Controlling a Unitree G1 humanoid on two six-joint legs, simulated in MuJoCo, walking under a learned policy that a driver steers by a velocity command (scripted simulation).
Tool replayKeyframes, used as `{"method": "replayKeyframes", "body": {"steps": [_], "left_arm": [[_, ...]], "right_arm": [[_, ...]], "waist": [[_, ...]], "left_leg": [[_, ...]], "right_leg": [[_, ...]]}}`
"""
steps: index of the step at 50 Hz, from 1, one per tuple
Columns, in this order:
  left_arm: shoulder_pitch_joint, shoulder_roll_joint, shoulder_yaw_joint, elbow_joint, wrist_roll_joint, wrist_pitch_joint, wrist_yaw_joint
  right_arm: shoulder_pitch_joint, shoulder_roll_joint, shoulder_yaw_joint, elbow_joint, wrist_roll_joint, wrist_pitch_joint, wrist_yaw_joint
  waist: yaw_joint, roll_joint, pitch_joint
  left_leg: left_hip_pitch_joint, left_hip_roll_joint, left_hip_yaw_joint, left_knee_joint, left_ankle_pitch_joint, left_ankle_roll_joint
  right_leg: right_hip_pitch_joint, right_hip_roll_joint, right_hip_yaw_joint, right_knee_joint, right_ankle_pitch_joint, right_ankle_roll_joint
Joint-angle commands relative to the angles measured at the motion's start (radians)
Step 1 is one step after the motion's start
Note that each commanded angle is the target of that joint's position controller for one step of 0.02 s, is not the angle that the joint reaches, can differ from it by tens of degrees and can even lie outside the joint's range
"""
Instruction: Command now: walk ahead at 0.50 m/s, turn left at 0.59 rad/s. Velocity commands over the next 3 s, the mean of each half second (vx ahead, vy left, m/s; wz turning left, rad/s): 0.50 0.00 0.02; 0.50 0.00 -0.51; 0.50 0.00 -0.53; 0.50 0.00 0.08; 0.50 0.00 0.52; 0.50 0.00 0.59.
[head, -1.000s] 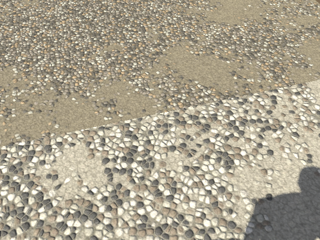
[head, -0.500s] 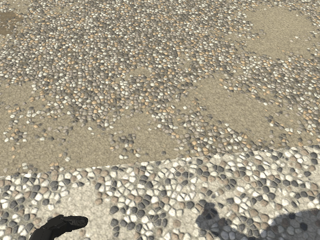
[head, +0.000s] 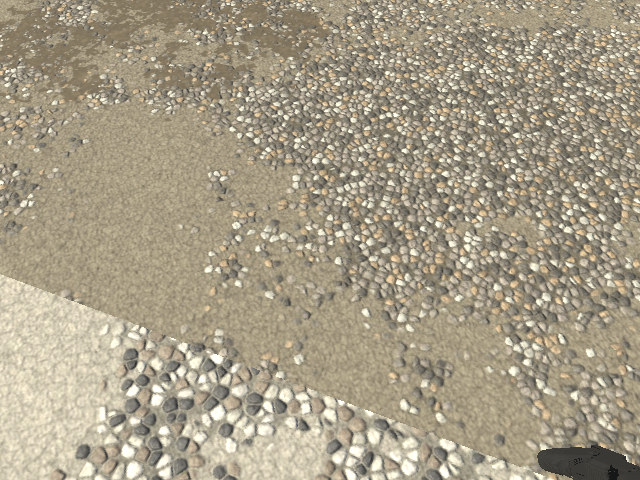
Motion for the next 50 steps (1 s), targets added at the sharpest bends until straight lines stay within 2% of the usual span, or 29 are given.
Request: {"method": "replayKeyframes", "body": {"steps": [1, 2, 3, 4, 5, 6, 7, 8, 9, 11, 14, 17, 20, 24, 27, 28, 29, 30, 31, 32, 33, 34, 35, 36, 37, 39, 41, 45, 50], "left_arm": [[0.008, 0.208, 0.046, -0.036, 0.000, 0.012, 0.013], [-0.001, 0.205, 0.042, -0.047, -0.002, 0.018, 0.013], [0.026, 0.132, 0.022, -0.097, -0.007, 0.016, 0.005], [-0.002, 0.095, 0.015, -0.159, -0.003, 0.010, -0.009], [-0.102, 0.146, 0.024, -0.163, 0.004, 0.010, -0.010], [-0.113, 0.113, 0.012, -0.158, -0.015, 0.001, -0.013], [-0.087, 0.097, 0.006, -0.133, -0.017, 0.000, -0.014], [-0.063, 0.092, 0.006, -0.117, -0.003, 0.014, -0.017], [-0.013, 0.089, 0.005, -0.087, 0.007, 0.034, -0.022], [0.002, 0.085, 0.012, -0.069, 0.005, 0.054, -0.035], [-0.095, 0.072, 0.017, -0.080, -0.004, 0.060, -0.044], [-0.180, 0.068, 0.020, -0.096, -0.003, 0.056, -0.045], [-0.251, 0.047, 0.010, -0.110, 0.003, 0.049, -0.051], [-0.366, 0.023, -0.008, -0.156, 0.010, 0.043, -0.065], [-0.318, 0.039, -0.003, -0.157, 0.009, 0.045, -0.061], [-0.257, 0.052, 0.003, -0.143, 0.011, 0.046, -0.056], [-0.158, 0.077, 0.015, -0.118, 0.013, 0.042, -0.051], [-0.017, 0.108, 0.033, -0.078, 0.023, 0.033, -0.043], [0.113, 0.197, 0.064, -0.055, 0.031, 0.034, -0.027], [0.042, 0.280, 0.088, -0.076, 0.009, 0.048, -0.021], [0.020, 0.257, 0.089, -0.076, -0.026, 0.052, -0.024], [-0.029, 0.213, 0.077, -0.078, -0.025, 0.053, -0.018], [-0.062, 0.154, 0.061, -0.070, -0.019, 0.052, -0.016], [-0.093, 0.129, 0.052, -0.071, -0.020, 0.046, -0.012], [-0.118, 0.119, 0.047, -0.077, -0.020, 0.039, -0.010], [-0.104, 0.138, 0.049, -0.072, -0.023, 0.020, -0.014], [-0.083, 0.165, 0.056, -0.068, -0.022, 0.013, -0.015], [-0.016, 0.170, 0.061, -0.059, -0.025, 0.019, -0.015], [0.045, 0.187, 0.068, -0.060, -0.010, 0.025, -0.005]], "right_arm": [[0.094, -0.094, -0.035, -0.040, -0.010, -0.019, -0.018], [0.266, -0.124, -0.054, 0.017, -0.019, -0.028, -0.032], [0.376, -0.230, -0.085, 0.034, -0.023, -0.028, -0.050], [0.345, -0.299, -0.099, 0.008, 0.016, -0.021, -0.058], [0.359, -0.254, -0.091, 0.020, 0.028, -0.013, -0.069], [0.312, -0.196, -0.073, 0.038, 0.027, -0.020, -0.079], [0.279, -0.139, -0.054, 0.052, 0.025, -0.030, -0.081], [0.249, -0.110, -0.041, 0.061, 0.028, -0.043, -0.081], [0.227, -0.095, -0.033, 0.062, 0.027, -0.056, -0.079], [0.249, -0.103, -0.034, 0.086, 0.028, -0.079, -0.074], [0.290, -0.113, -0.036, 0.118, 0.025, -0.091, -0.074], [0.316, -0.100, -0.030, 0.140, 0.028, -0.098, -0.078], [0.326, -0.090, -0.023, 0.159, 0.028, -0.105, -0.086], [0.395, -0.093, -0.018, 0.209, 0.026, -0.101, -0.104], [0.388, -0.133, -0.021, 0.227, 0.020, -0.092, -0.118], [0.376, -0.151, -0.025, 0.228, 0.017, -0.087, -0.124], [0.360, -0.168, -0.029, 0.225, 0.011, -0.079, -0.126], [0.335, -0.178, -0.031, 0.214, 0.015, -0.074, -0.125], [0.320, -0.151, -0.022, 0.177, 0.021, -0.081, -0.119], [0.346, -0.074, -0.012, 0.118, 0.034, -0.091, -0.096], [0.272, -0.124, -0.014, 0.107, 0.013, -0.101, -0.090], [0.227, -0.112, -0.008, 0.084, 0.025, -0.115, -0.084], [0.236, -0.112, -0.008, 0.089, 0.028, -0.120, -0.084], [0.227, -0.106, -0.008, 0.083, 0.013, -0.104, -0.084], [0.256, -0.097, -0.003, 0.090, -0.002, -0.082, -0.082], [0.266, -0.082, 0.000, 0.083, -0.010, -0.050, -0.075], [0.209, -0.075, 0.003, 0.057, -0.007, -0.042, -0.071], [0.043, -0.069, 0.010, 0.001, 0.001, -0.043, -0.067], [-0.080, -0.084, 0.015, -0.046, 0.014, -0.060, -0.063]], "waist": [[-0.100, -0.127, -0.081], [-0.178, -0.079, -0.181], [-0.201, 0.075, -0.306], [-0.161, 0.225, -0.390], [-0.202, 0.050, -0.299], [-0.160, 0.026, -0.180], [-0.111, -0.015, -0.107], [-0.071, -0.010, -0.075], [-0.047, 0.006, -0.075], [-0.039, 0.017, -0.067], [-0.067, 0.022, 0.000], [-0.087, 0.026, 0.031], [-0.102, 0.030, 0.045], [-0.139, 0.024, 0.071], [-0.100, 0.064, 0.012], [-0.070, 0.082, -0.025], [-0.024, 0.087, -0.080], [0.049, 0.062, -0.154], [0.106, -0.048, -0.249], [0.006, -0.302, -0.308], [0.038, -0.088, -0.275], [0.011, -0.043, -0.157], [-0.040, 0.031, -0.055], [-0.072, 0.037, -0.019], [-0.097, 0.016, -0.019], [-0.109, -0.020, -0.032], [-0.100, -0.040, -0.021], [-0.033, -0.081, -0.006], [0.020, -0.095, -0.019]], "left_leg": [[0.211, -0.116, 0.069, -0.072, -0.121, 0.069], [0.444, -0.134, 0.039, -0.142, -0.083, 0.102], [0.754, 0.109, -0.300, -0.179, -0.257, 0.179], [0.912, 0.341, -0.831, -0.340, -0.165, 0.292], [0.858, 0.324, -0.696, -0.359, -0.006, 0.267], [0.726, 0.298, -0.534, -0.347, 0.143, 0.243], [0.589, 0.244, -0.422, -0.364, 0.270, 0.191], [0.501, 0.201, -0.339, -0.386, 0.327, 0.155], [0.444, 0.179, -0.281, -0.415, 0.333, 0.133], [0.421, 0.162, -0.228, -0.458, 0.357, 0.121], [0.449, 0.152, -0.154, -0.517, 0.306, 0.084], [0.508, 0.146, -0.090, -0.535, 0.318, 0.053], [0.550, 0.144, -0.024, -0.538, 0.384, 0.036], [0.661, 0.170, 0.036, -0.498, 0.561, 0.023], [0.733, 0.188, 0.081, -0.335, 0.980, -0.004], [0.744, 0.195, 0.092, -0.235, 1.109, -0.008], [0.721, 0.202, 0.099, -0.082, 1.130, -0.007], [0.622, 0.187, 0.115, 0.136, 0.983, -0.007], [0.407, 0.128, 0.133, 0.465, 0.571, -0.020], [-0.043, -0.127, 0.040, 0.829, -0.345, -0.074], [-0.154, -0.056, -0.148, 0.853, -0.286, -0.058], [-0.172, -0.007, -0.153, 0.787, -0.206, -0.058], [-0.126, 0.030, -0.137, 0.677, -0.173, -0.064], [-0.080, 0.053, -0.139, 0.604, -0.175, -0.080], [-0.023, 0.061, -0.132, 0.560, -0.169, -0.097], [0.006, 0.062, -0.105, 0.486, -0.155, -0.123], [-0.015, 0.065, -0.084, 0.387, -0.090, -0.144], [-0.059, 0.050, -0.074, 0.158, 0.081, -0.160], [-0.051, 0.002, -0.085, -0.011, 0.115, -0.139]], "right_leg": [[-0.006, -0.242, 0.031, 0.277, 1.073, -0.116], [-0.113, -0.218, 0.007, 0.515, 0.965, -0.091], [-0.422, -0.165, 0.005, 0.839, 0.500, -0.050], [-0.741, 0.028, 0.130, 1.118, -0.156, -0.004], [-0.829, -0.026, 0.254, 1.132, -0.059, -0.016], [-0.816, -0.064, 0.255, 1.083, 0.017, -0.028], [-0.740, -0.096, 0.261, 0.978, 0.044, -0.035], [-0.671, -0.112, 0.271, 0.913, 0.048, -0.036], [-0.603, -0.110, 0.273, 0.886, 0.065, -0.035], [-0.592, -0.089, 0.272, 0.863, 0.109, -0.039], [-0.710, -0.069, 0.309, 0.790, 0.221, -0.042], [-0.787, -0.043, 0.323, 0.683, 0.319, -0.042], [-0.780, -0.030, 0.277, 0.548, 0.405, -0.047], [-0.767, -0.010, 0.177, 0.383, 0.387, -0.081], [-0.639, 0.069, 0.106, 0.330, 0.257, -0.141], [-0.574, 0.101, 0.091, 0.329, 0.199, -0.166], [-0.464, 0.125, 0.101, 0.307, 0.159, -0.195], [-0.267, 0.131, 0.143, 0.220, 0.180, -0.233], [-0.030, -0.056, 0.389, 0.176, 0.116, -0.308], [0.230, -0.307, 0.966, 0.074, 0.227, -0.476], [0.203, -0.295, 0.934, 0.034, 0.261, -0.477], [0.078, -0.279, 0.812, 0.009, 0.291, -0.444], [-0.071, -0.236, 0.721, -0.023, 0.379, -0.393], [-0.162, -0.183, 0.651, -0.036, 0.438, -0.359], [-0.221, -0.142, 0.593, -0.054, 0.475, -0.342], [-0.269, -0.101, 0.541, -0.068, 0.547, -0.337], [-0.292, -0.073, 0.519, -0.087, 0.544, -0.324], [-0.239, -0.037, 0.520, -0.069, 0.525, -0.269], [-0.115, -0.069, 0.588, 0.018, 0.613, -0.250]]}}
